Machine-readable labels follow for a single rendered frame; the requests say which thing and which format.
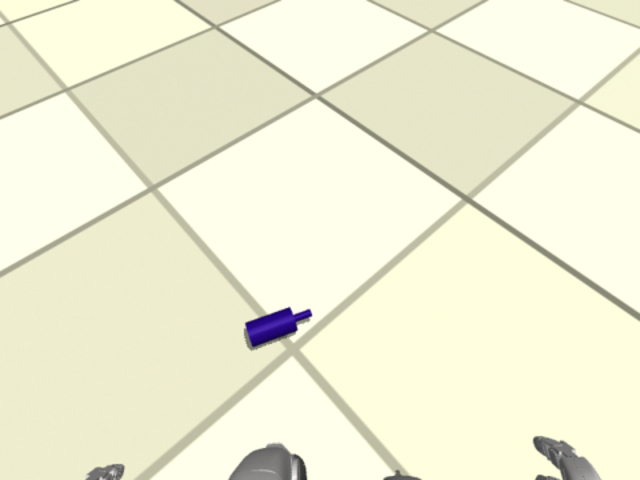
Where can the left robot hand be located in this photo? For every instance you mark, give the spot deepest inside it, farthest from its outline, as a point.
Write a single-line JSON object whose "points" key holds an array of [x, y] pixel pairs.
{"points": [[110, 472]]}

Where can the bottle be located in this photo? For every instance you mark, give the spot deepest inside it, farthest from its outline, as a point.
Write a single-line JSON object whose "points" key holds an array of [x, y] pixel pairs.
{"points": [[274, 325]]}

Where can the right robot hand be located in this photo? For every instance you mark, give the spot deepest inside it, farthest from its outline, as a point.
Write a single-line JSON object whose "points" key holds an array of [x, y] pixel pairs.
{"points": [[564, 457]]}

